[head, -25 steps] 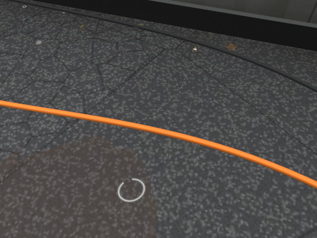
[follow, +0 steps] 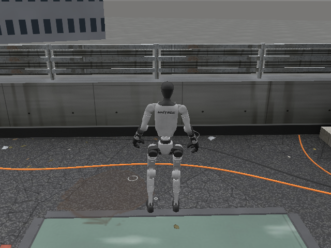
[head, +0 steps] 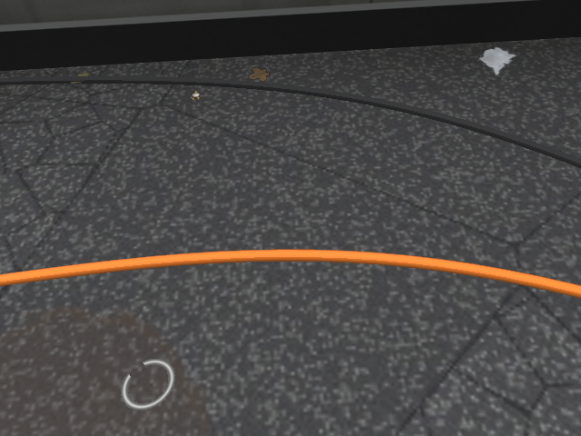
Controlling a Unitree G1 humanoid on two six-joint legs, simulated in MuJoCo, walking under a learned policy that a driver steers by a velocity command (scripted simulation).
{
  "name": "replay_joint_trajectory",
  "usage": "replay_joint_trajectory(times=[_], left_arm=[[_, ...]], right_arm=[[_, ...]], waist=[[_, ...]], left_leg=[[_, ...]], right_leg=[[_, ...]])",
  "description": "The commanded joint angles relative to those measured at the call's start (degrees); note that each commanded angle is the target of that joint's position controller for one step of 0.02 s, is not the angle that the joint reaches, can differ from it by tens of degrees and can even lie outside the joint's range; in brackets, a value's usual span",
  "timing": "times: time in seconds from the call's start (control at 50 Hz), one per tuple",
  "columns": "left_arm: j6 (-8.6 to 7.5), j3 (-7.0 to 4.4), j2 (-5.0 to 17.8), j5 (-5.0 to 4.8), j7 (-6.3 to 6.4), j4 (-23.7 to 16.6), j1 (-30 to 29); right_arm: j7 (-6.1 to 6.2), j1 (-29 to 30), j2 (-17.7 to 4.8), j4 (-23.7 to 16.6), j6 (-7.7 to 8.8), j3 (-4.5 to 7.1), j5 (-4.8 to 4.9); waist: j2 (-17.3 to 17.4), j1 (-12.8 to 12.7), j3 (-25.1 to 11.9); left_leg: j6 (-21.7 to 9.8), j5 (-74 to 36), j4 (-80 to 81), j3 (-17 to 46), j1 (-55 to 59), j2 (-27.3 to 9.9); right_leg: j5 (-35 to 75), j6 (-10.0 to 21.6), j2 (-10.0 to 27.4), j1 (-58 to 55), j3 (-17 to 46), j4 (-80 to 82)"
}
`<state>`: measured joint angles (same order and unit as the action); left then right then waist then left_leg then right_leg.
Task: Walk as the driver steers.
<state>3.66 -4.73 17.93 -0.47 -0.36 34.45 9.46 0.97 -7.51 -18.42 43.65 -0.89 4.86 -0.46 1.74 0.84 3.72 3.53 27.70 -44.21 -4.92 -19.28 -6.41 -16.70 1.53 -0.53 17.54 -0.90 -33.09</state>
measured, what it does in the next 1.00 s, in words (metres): steps on the spot: left foot, then right foot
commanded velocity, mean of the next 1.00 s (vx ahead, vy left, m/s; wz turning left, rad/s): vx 0.00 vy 0.00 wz -0.28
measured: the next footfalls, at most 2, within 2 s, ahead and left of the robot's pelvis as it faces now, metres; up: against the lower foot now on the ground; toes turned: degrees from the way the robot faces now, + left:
left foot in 0.42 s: +0.08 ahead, +0.12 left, +0.00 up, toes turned -16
right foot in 0.70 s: -0.01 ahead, -0.13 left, +0.00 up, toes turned -10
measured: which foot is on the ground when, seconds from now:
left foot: up 0.00-0.40, down 0.42-1.00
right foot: down 0.00-0.42, up 0.44-0.68, down 0.70-1.00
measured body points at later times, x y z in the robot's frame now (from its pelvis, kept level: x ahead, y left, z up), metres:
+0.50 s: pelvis +0.01 +0.02 +0.01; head +0.04 +0.03 +0.46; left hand +0.24 +0.24 -0.09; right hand +0.09 -0.29 -0.08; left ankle +0.05 +0.13 -0.73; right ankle -0.01 -0.10 -0.71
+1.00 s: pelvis +0.00 -0.01 +0.01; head +0.01 -0.02 +0.46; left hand +0.18 +0.21 -0.11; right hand +0.05 -0.30 -0.11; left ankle +0.05 +0.13 -0.73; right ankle -0.05 -0.13 -0.73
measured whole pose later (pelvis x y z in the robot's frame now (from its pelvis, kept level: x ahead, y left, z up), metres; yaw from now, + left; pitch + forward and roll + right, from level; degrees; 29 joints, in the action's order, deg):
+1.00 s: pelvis +0.00 -0.01 +0.01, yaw -14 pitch -2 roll +0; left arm 0.3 -1.4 13.2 0.8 1.2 44.3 13.1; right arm 1.0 -10.2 -15.3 48.1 -0.1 1.8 -0.5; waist 0.3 0.8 2.0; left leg 2.6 15.1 -29.2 2.1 -12.3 -1.6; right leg -18.4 -0.3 -0.8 10.2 3.9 -30.4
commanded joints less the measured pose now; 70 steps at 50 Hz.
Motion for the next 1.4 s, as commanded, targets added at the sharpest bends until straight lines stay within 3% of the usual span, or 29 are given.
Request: replay_joint_trajectory(times=[0.02, 0.04, 0.06, 0.08, 0.14, 0.22, 0.34, 0.38, 0.4, 0.42, 0.44, 0.46, 0.48, 0.5, 0.54, 0.6, 0.62, 0.66, 0.68, 0.7, 0.72, 0.74, 0.76, 0.82, 0.9, 1.08, 1.4], left_arm=[[-3.22, -3.28, 12.87, 1.99, -0.08, -3.49, 5.71], [-3.74, -2.94, 11.32, 0.95, 0.27, -3.11, 2.61], [-3.67, -2.32, 9.65, 0.12, 0.68, -3.39, 0.44], [-3.44, -1.96, 9.35, -0.2, 1.11, -3.63, -1.12], [-3.15, -1.57, 8.84, 0.29, 1.9, -3.84, -0.88], [-2.64, -2.09, 10.19, 0.0, 2.34, -3.56, 0.17], [-1.9, -1.44, 9.27, 0.38, 1.44, -3.35, -0.85], [-1.69, -0.87, 8.3, -0.05, 1.4, -3.21, -2.31], [-1.68, -0.44, 7.3, -0.29, 1.5, -2.95, -2.34], [-1.98, 0.19, 5.37, 0.41, 1.58, -2.49, -0.11], [-2.44, 0.7, 3.64, 1.66, 1.47, -2.12, 4.23], [-2.71, 0.02, 5.73, 1.28, 1.82, -2.77, 1.9], [-2.59, -0.99, 8.91, 0.93, 2.23, -2.09, 0.71], [-2.34, -1.5, 9.21, 0.48, 2.36, -1.7, -0.19], [-1.42, -1.27, 6.88, 0.42, 2.47, -0.29, 0.99], [-1.61, 0.6, 1.61, 0.22, 1.89, 0.72, 0.7], [-1.79, 0.78, 1.23, 0.02, 1.79, 0.97, 0.11], [-1.92, 0.54, 1.7, -0.16, 1.62, 2.67, 2.26], [-1.92, 0.45, 2.68, 0.26, 1.55, 3.09, 2.34], [-1.86, 0.12, 5.29, 0.85, 1.82, 2.46, 1.91], [-1.69, -0.62, 8.92, 1.1, 2.1, 2.45, 1.35], [-1.79, -0.31, 6.43, 1.27, 1.59, 3.12, 1.22], [-2.08, 0.34, 4.13, 1.45, 1.19, 2.99, 0.74], [-3.24, 0.73, 3.75, 1.56, 1.31, 4.31, 1.31], [-3.91, 1.24, 3.06, 1.33, 1.64, 5.58, 2.68], [-4.46, 1.71, 2.16, 1.12, 1.74, 8.57, 3.78], [-4.53, 2.13, 1.39, 0.74, 1.93, 16.2, 5.37]], right_arm=[[0.59, 4.98, -6.54, -6.65, 0.9, 1.46, 0.54], [0.92, 4.17, -6.79, -6.14, 0.7, 1.72, 0.74], [1.35, 3.52, -7.05, -5.18, 0.5, 1.95, 0.2], [1.43, 2.53, -7.17, -5.08, 0.4, 2.09, -0.21], [1.03, 0.97, -5.43, -4.78, 0.63, 1.68, 0.25], [0.71, 3.29, -3.98, -5.7, 0.87, 0.93, 0.28], [-0.57, 2.22, -4.45, -5.96, 1.62, 0.79, 0.93], [-1.14, 0.21, -3.73, -5.7, 2.16, 0.62, 0.87], [-1.33, -1.18, -3.35, -5.39, 2.51, 0.5, 0.43], [-1.17, -1.69, -5.5, -5.85, 2.73, 0.72, -0.63], [-0.83, -0.41, -9.62, -6.74, 2.55, 1.23, -1.38], [-0.94, 0.42, -6.85, -5.95, 2.66, 0.27, -2.18], [-1.01, 1.63, -5.08, -6.67, 2.99, -0.27, -1.75], [-0.76, 1.58, -5.35, -6.19, 3.05, -0.2, -1.16], [-0.43, 2.49, -5.52, -5.77, 3.11, -0.35, 0.13], [-0.39, 2.61, -4.34, -5.02, 2.0, -0.72, 0.18], [-0.38, 1.43, -4.32, -4.65, 1.6, -0.74, 0.13], [-0.46, 0.72, -4.23, -4.07, 1.04, -0.97, 0.74], [-0.56, -1.06, -3.86, -3.49, 1.23, -1.16, 0.96], [-0.84, -2.66, -3.41, -3.11, 1.9, -1.5, 0.4], [-1.33, -4.35, -3.26, -3.2, 2.71, -1.61, -0.58], [-1.41, -2.82, -2.47, -2.66, 2.95, -1.96, -0.83], [-1.37, -0.32, -3.14, -2.63, 2.85, -1.91, -0.82], [-0.63, 0.05, -2.68, -2.11, 1.97, -1.93, -0.22], [-0.02, -1.07, -2.44, -0.33, 1.58, -1.89, -0.1], [0.81, -2.76, -2.92, 4.38, 1.28, -1.6, 0.15], [1.82, -5.34, -2.4, 12.02, 0.82, -1.75, 0.38]], waist=[[-11.35, -4.24, -10.35], [-9.8, -2.43, -7.95], [-8.19, -1.6, -7.3], [-8.52, -0.53, -7.16], [-9.06, -0.03, -9.06], [-9.64, -1.47, -8.43], [-11.18, -2.44, -8.51], [-10.71, -0.74, -8.66], [-9.89, 0.43, -8.49], [-5.73, -0.47, -9.21], [7.1, -4.43, -9.61], [12.68, -3.47, -7.89], [9.65, -1.98, -6.49], [8.33, -1.52, -6.17], [6.3, -1.8, -5.48], [7.63, -1.32, -6.26], [8.34, -0.4, -7.02], [8.15, -1.41, -7.95], [7.09, -1.1, -7.89], [3.68, -0.17, -8.56], [-3.55, 2.46, -8.69], [-6.45, 1.28, -8.75], [-5.12, 0.08, -6.69], [-5.62, 0.07, -3.77], [-4.97, 0.05, -2.93], [-2.55, -0.13, -2.77], [-2.25, -0.02, -1.89]], left_leg=[[0.38, 8.83, -25.95, 8.06, -19.54, 4.28], [-0.26, 3.33, -24.62, 8.66, -19.96, 3.48], [-0.25, -0.27, -22.99, 9.17, -19.54, 3.01], [0.17, -3.26, -22.52, 9.04, -17.37, 3.63], [1.12, -7.6, -18.35, 8.67, -14.4, 5.5], [1.86, -8.24, -6.22, 9.55, -11.89, 6.72], [0.52, -6.52, 4.3, 8.44, -2.91, 7.21], [-0.81, -11.42, 13.53, 7.57, 2.05, 7.25], [-1.92, -19.17, 21.37, 7.64, 6.82, 6.63], [-3.89, -26.79, 23.64, 12.67, 12.03, 0.99], [-9.16, -40.21, 23.87, 22.46, 14.96, -8.55], [-17.94, -38.34, 26.06, 29.53, 8.86, -13.95], [-19.52, -35.15, 26.96, 28.87, 8.0, -13.28], [-18.39, -33.52, 26.54, 26.87, 9.16, -11.41], [-16.2, -33.49, 25.13, 22.79, 10.38, -9.07], [-14.01, -37.84, 22.94, 15.86, 10.81, -4.18], [-14.16, -39.41, 22.13, 15.55, 11.76, -3.88], [-13.21, -38.74, 20.39, 14.9, 11.99, -3.04], [-11.43, -35.96, 20.53, 15.01, 10.76, -2.54], [-8.44, -30.62, 20.25, 14.64, 7.89, -1.81], [-5.74, -24.16, 19.68, 10.93, 6.07, 1.74], [-3.31, -17.92, 19.51, 7.74, 9.03, 4.01], [-2.22, -17.24, 18.35, 7.22, 9.3, 4.44], [-2.52, -20.38, 17.52, 7.31, 8.67, 4.21], [-2.07, -20.32, 17.56, 7.3, 8.97, 4.22], [-0.98, -21.65, 18.2, 7.42, 9.3, 4.06], [-1.18, -22.03, 19.08, 6.99, 9.55, 4.38]], right_leg=[[34.85, 17.86, 20.3, -16.12, 26.44, 13.06], [29.32, 14.37, 16.79, -14.06, 22.45, 13.21], [26.55, 12.1, 14.74, -12.93, 20.63, 13.18], [27.6, 11.5, 13.35, -10.71, 19.28, 13.31], [27.21, 11.6, 11.46, -10.57, 18.37, 13.32], [20.03, 11.51, 10.63, -10.39, 21.44, 12.52], [19.88, 11.3, 10.63, -7.05, 25.79, 9.72], [20.71, 9.78, 9.3, -6.5, 26.18, 7.58], [17.87, 7.68, 7.71, -4.81, 25.68, 6.74], [10.09, 4.3, 4.96, -1.74, 23.27, 3.79], [-6.55, 0.62, -2.57, 2.89, 15.19, -4.86], [-16.24, -2.35, -3.7, 4.51, 10.72, -8.9], [-18.04, -4.18, -2.04, 4.62, 10.55, -16.11], [-17.22, -5.15, -2.2, 6.63, 10.24, -20.37], [-14.64, -6.96, -0.79, 7.78, 10.76, -22.67], [-11.5, -7.69, 0.52, 2.25, 5.49, -10.12], [-9.19, -7.64, 0.47, 0.34, 4.36, -5.37], [2.34, -6.62, -0.36, -5.88, 2.18, 8.74], [8.82, -5.51, 0.01, -9.58, 3.08, 13.68], [16.17, -3.9, 3.29, -13.75, 7.03, 12.93], [20.93, -1.22, 5.85, -13.68, 9.33, 8.17], [12.51, 0.77, 5.26, -9.09, 8.91, 7.98], [8.25, 0.92, 4.69, -6.76, 9.14, 9.18], [8.26, -0.46, 3.97, -4.33, 8.96, 9.88], [7.52, -0.68, 3.55, -3.52, 8.81, 9.86], [8.94, -0.39, 2.68, -4.53, 7.99, 9.71], [9.98, -0.76, 1.28, -5.03, 5.97, 10.23]])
